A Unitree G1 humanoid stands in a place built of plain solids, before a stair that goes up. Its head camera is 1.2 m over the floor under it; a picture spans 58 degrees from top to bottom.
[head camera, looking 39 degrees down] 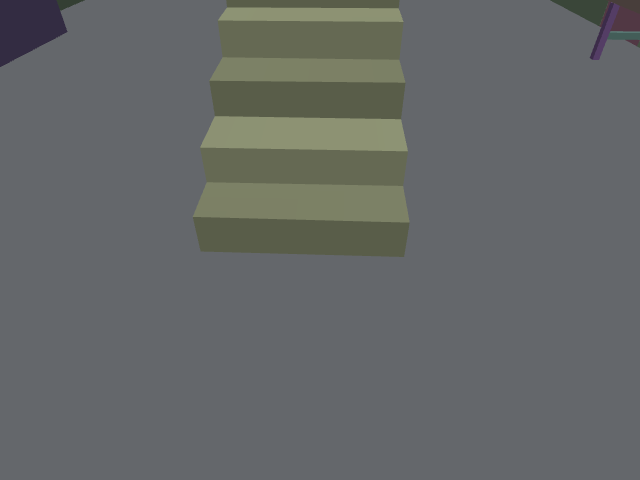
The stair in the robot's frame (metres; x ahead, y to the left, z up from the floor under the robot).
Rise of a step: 0.18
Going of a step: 0.24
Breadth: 0.86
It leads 2 degrees to the right of straight ahead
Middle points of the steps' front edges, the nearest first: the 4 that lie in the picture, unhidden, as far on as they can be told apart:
1.39 0.08 0.18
1.63 0.07 0.36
1.91 0.06 0.54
2.20 0.05 0.73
